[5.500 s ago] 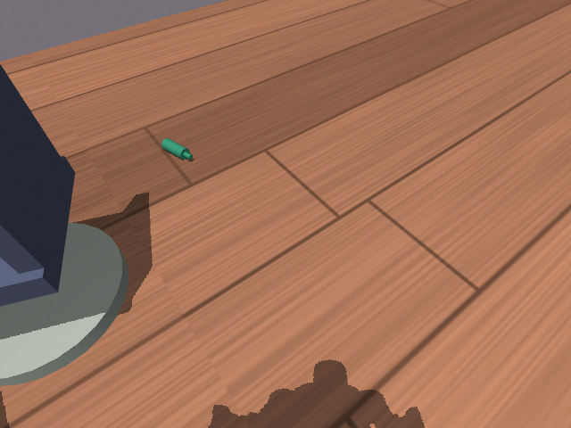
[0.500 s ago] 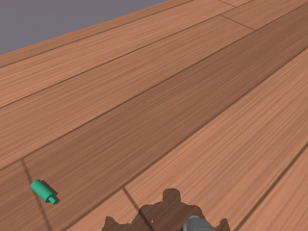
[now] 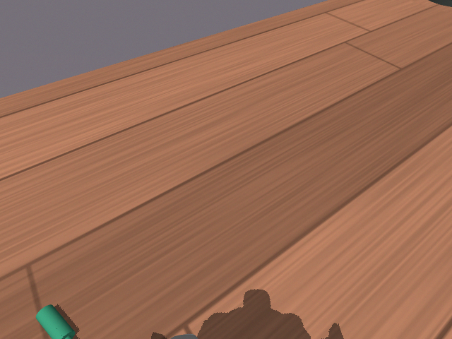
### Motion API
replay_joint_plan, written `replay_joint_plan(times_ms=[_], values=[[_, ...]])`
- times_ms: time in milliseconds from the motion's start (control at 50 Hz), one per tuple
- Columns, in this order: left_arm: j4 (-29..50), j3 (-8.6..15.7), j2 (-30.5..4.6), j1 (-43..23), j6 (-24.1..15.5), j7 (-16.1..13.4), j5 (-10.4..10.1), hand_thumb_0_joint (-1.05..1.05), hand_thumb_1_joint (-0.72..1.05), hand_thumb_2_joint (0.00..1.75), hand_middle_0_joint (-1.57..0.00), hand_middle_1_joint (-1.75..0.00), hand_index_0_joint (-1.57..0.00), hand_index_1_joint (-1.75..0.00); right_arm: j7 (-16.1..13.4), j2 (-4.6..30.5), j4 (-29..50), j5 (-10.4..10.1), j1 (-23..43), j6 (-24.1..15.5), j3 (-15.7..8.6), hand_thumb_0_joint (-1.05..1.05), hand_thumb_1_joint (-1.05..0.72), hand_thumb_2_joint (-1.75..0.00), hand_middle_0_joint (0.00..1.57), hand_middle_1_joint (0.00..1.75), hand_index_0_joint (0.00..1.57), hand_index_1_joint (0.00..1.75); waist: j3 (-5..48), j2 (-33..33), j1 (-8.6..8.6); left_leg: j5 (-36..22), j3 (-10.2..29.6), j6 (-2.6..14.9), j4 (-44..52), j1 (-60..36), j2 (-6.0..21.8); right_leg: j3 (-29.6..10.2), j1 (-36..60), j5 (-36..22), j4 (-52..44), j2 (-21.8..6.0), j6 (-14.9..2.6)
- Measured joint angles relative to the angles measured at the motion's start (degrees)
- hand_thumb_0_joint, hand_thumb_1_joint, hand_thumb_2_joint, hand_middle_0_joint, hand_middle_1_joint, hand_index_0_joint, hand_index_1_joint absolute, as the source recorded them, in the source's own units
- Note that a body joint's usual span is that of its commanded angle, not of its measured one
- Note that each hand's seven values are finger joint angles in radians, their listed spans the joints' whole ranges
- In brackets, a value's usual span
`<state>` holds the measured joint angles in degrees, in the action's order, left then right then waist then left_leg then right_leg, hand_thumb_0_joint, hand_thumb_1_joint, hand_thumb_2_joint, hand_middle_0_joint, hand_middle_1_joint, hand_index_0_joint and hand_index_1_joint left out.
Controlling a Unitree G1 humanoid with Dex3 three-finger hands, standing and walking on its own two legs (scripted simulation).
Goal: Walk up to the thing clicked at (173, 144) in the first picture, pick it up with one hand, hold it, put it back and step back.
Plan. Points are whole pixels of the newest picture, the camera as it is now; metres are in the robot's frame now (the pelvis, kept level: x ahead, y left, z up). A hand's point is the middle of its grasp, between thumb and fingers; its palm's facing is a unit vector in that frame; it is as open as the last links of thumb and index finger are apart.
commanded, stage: walk up
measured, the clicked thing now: (58, 329) +0.26 +0.65 -0.72
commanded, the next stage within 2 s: stand in 1.20 s
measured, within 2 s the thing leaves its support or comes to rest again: neither
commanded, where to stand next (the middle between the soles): +0.18 -0.01 m, yaw -1 degrees
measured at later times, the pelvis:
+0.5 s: pelvis +0.10 -0.02 +0.00, yaw -1 degrees
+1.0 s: pelvis +0.13 -0.01 +0.03, yaw +0 degrees
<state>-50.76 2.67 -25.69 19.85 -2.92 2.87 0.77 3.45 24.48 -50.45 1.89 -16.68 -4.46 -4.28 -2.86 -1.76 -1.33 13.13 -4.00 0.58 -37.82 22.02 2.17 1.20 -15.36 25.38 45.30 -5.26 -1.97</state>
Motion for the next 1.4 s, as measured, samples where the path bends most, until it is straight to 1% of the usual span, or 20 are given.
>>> replay_joint_plan(times_ms=[20,60,100,180,220,260,320,340,360,400,440,480,500,520,540,600,700,920,1180,1400], values=[[-0.82,-0.06,0.12,-0.35,0.52,-0.33,-0.07,0.01,0.9,0.9,-0.2,-0.3,-0.2,-0.3,-0.2,-0.09,0.3,-0.26,-0.1,-0.24,0.03,0.0,-0.9,-0.9,0.2,0.3,0.21,0.3,-0.03,-0.21,0.49,1.3,-0.18,0.34,-1.0,-0.2,-0.06,-1.3,-2.21,1.21,5.61,1.06,-0.28],[-1.88,-0.43,-0.08,-1.14,0.96,-0.62,-0.25,0.01,0.91,0.9,-0.2,-0.3,-0.2,-0.3,-0.63,-0.77,0.68,-0.73,-0.37,-0.4,0.43,0.0,-0.9,-0.9,0.2,0.3,0.21,0.3,-0.5,-0.99,1.26,2.3,-0.63,0.76,-0.05,-2.13,-0.1,-2.52,-6.4,0.17,13.59,2.72,-0.42],[-2.24,-0.45,-0.25,-1.92,0.66,-0.57,-0.47,0.01,0.91,0.9,-0.2,-0.29,-0.2,-0.3,-1.04,-1.39,0.96,-0.89,-1.09,-0.61,1.01,0.0,-0.9,-0.9,0.2,0.3,0.21,0.3,-1.09,-1.82,1.81,2.1,-1.01,0.7,2.49,-4.7,-0.25,-2.2,-9.53,-2.02,15.22,2.81,-0.13],[-1.67,-0.2,0.25,-3.52,0.56,0.12,-0.49,0.01,0.91,0.9,-0.2,-0.29,-0.2,-0.3,-1.53,-1.36,0.97,-0.86,-2.67,-0.59,1.69,0.0,-0.9,-0.9,0.2,0.3,0.21,0.3,-2.1,-1.87,2.45,2.29,-1.49,0.57,6.2,-8.76,-0.27,-0.47,-12.68,-5.18,8.17,1.2,1.11],[-1.37,-0.21,0.7,-4.65,0.72,0.14,-0.44,0.01,0.91,0.9,-0.2,-0.29,-0.2,-0.3,-1.93,-1.06,0.8,-0.84,-2.97,-0.26,1.94,0.0,-0.9,-0.9,0.2,0.3,0.21,0.3,-2.73,-1.36,2.73,2.97,-1.58,0.19,6.57,-9.9,-0.11,0.01,-12.91,-7.6,3.2,0.73,1.3],[-1.28,-0.19,1.21,-6.02,0.78,-0.18,-0.5,0.01,0.91,0.9,-0.2,-0.29,-0.2,-0.3,-2.3,-0.81,0.52,-1.0,-2.83,0.33,2.21,0.0,-0.9,-0.9,0.2,0.3,0.21,0.3,-3.4,-0.57,3.05,4.38,-1.34,-0.32,5.32,-10.1,0.29,0.51,-12.17,-10.36,-1.28,0.92,1.22],[-1.44,-0.2,1.45,-7.58,0.31,-0.83,-0.43,0.01,0.91,0.9,-0.2,-0.3,-0.2,-0.3,-2.77,-0.82,-0.08,-1.71,-2.27,1.59,2.74,0.01,-0.9,-0.9,0.2,0.3,0.21,0.3,-3.6,0.12,3.12,8.32,-0.95,-1.4,0.19,-9.02,0.91,1.11,-8.19,-16.75,-9.55,2.13,0.33],[-1.8,-0.05,1.8,-8.26,0.1,-1.16,-0.29,0.01,0.91,0.9,-0.2,-0.3,-0.2,-0.3,-2.98,-0.77,-0.48,-1.97,-1.65,2.0,2.88,0.01,-0.9,-0.9,0.2,0.3,0.21,0.3,-3.72,0.85,2.86,10.02,-0.79,-1.53,-2.44,-8.22,1.66,1.19,-7.77,-15.89,-9.64,2.89,0.75],[-2.1,-0.07,2.44,-9.11,0.08,-1.47,-0.24,0.01,0.91,0.9,-0.2,-0.29,-0.2,-0.3,-3.29,-0.76,-0.97,-2.15,-0.58,2.51,2.98,0.01,-0.9,-0.9,0.2,0.3,0.21,0.3,-4.14,1.94,2.83,11.8,0.39,-0.96,-5.11,-7.23,2.0,1.59,-8.14,-14.77,-8.24,3.59,0.85],[-2.33,-0.82,3.47,-10.77,0.29,-1.61,-0.35,0.01,0.91,0.9,-0.2,-0.29,-0.2,-0.3,-3.82,-1.11,-1.91,-2.31,1.49,3.39,3.24,0.01,-0.9,-0.9,0.2,0.3,0.21,0.3,-4.73,2.87,2.56,17.47,2.38,0.02,-9.61,-5.36,0.75,1.74,-8.67,-13.44,-6.46,3.82,0.58],[-2.42,-1.61,4.49,-12.22,0.6,-1.74,-0.27,0.01,0.91,0.9,-0.2,-0.29,-0.2,-0.3,-3.99,-1.4,-2.95,-2.47,3.09,3.66,3.58,0.01,-0.9,-0.9,0.2,0.3,0.21,0.3,-4.72,3.46,2.24,19.16,3.09,0.42,-10.87,-4.09,-0.14,1.9,-8.62,-13.21,-6.5,3.7,0.54],[-2.58,-2.14,5.06,-13.41,0.94,-1.76,-0.13,0.01,0.91,0.9,-0.2,-0.3,-0.2,-0.3,-3.96,-1.82,-4.03,-2.49,4.07,3.29,3.86,0.01,-0.9,-0.9,0.2,0.3,0.21,0.3,-4.27,3.41,2.02,16.14,2.92,0.47,-7.52,-4.11,-0.5,2.08,-8.7,-13.0,-6.48,3.29,0.72],[-2.76,-2.33,5.19,-13.94,1.2,-1.75,-0.19,0.01,0.91,0.9,-0.2,-0.3,-0.2,-0.3,-3.9,-2.01,-4.57,-2.33,4.34,3.01,3.95,0.01,-0.9,-0.9,0.2,0.3,0.21,0.3,-3.95,3.21,1.95,12.95,2.79,0.32,-4.59,-4.72,-0.67,2.14,-8.87,-12.69,-6.09,3.04,0.87],[-3.12,-2.42,5.2,-14.44,1.48,-1.77,-0.33,0.01,0.9,0.9,-0.2,-0.3,-0.2,-0.3,-3.89,-2.38,-5.27,-2.03,4.68,2.8,3.95,0.01,-0.9,-0.9,0.2,0.3,0.21,0.3,-3.79,2.55,1.8,8.57,2.51,-0.21,-2.76,-5.38,-1.09,1.84,-8.94,-12.31,-5.56,2.6,1.07],[-3.69,-2.43,5.25,-14.8,1.82,-1.82,-0.55,0.01,0.9,0.9,-0.2,-0.3,-0.2,-0.3,-3.87,-2.83,-6.02,-1.67,4.97,2.76,3.97,0.0,-0.9,-0.9,0.2,0.3,0.21,0.3,-3.5,1.73,1.64,7.41,2.12,-0.66,-1.73,-6.06,-1.6,1.38,-8.77,-12.12,-5.48,2.13,1.32],[-6.06,-2.59,5.86,-15.34,2.29,-1.71,-0.88,0.01,0.9,0.9,-0.2,-0.3,-0.2,-0.3,-3.41,-3.33,-8.3,-1.42,5.51,3.06,4.41,0.0,-0.9,-0.9,0.2,0.3,0.21,0.3,-1.95,1.46,1.5,7.24,2.27,-1.06,0.69,-7.6,-1.46,1.64,-6.76,-13.07,-8.69,2.32,1.69],[-9.89,-2.83,5.79,-15.84,1.98,-1.59,-1.14,0.01,0.9,0.9,-0.2,-0.3,-0.2,-0.3,-3.16,-3.75,-11.38,-1.37,6.79,2.78,5.1,0.0,-0.9,-0.9,0.2,0.3,0.21,0.3,-0.78,0.56,1.4,5.17,2.52,-1.01,6.33,-10.88,-1.75,2.03,-3.49,-14.8,-13.78,2.2,1.97],[-15.37,-2.66,5.23,-16.83,2.31,-1.77,-1.41,0.01,0.91,0.9,-0.2,-0.3,-0.2,-0.3,-3.47,-3.35,-14.83,-1.54,11.46,3.11,4.53,0.01,-0.9,-0.9,0.2,0.3,0.21,0.3,-0.48,0.77,0.43,1.68,2.98,-0.99,14.55,-16.1,-1.9,2.72,1.89,-17.81,-21.62,2.3,2.36],[-17.83,-2.14,5.76,-16.04,2.03,-1.78,-0.65,0.01,0.91,0.9,-0.2,-0.29,-0.2,-0.3,-3.09,-3.96,-15.55,-1.57,13.5,3.64,4.33,0.0,-0.9,-0.9,0.2,0.3,0.21,0.3,0.05,1.97,-0.17,0.0,3.48,-1.24,18.56,-18.36,-1.64,3.36,4.29,-19.15,-25.45,2.65,2.32],[-17.37,-2.4,6.1,-15.59,1.9,-2.14,-0.35,0.01,0.91,0.9,-0.2,-0.3,-0.2,-0.3,-3.02,-5.05,-15.71,-0.99,12.09,3.99,3.96,0.0,-0.9,-0.9,0.2,0.3,0.21,0.3,0.13,1.87,0.72,-0.4,4.12,-1.76,19.71,-18.68,-1.39,4.03,4.45,-18.83,-25.74,2.82,1.92]])
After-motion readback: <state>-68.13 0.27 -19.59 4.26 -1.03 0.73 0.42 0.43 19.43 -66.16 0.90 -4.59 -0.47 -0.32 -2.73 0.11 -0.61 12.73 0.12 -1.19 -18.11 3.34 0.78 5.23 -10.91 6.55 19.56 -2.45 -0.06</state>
